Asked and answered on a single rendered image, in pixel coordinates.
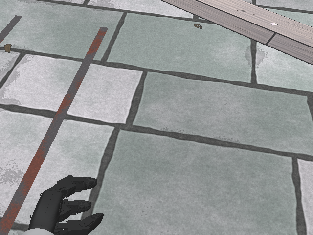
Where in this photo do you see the left robot hand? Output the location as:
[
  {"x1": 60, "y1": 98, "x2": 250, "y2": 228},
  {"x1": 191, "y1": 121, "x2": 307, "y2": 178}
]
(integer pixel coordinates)
[{"x1": 28, "y1": 174, "x2": 104, "y2": 235}]

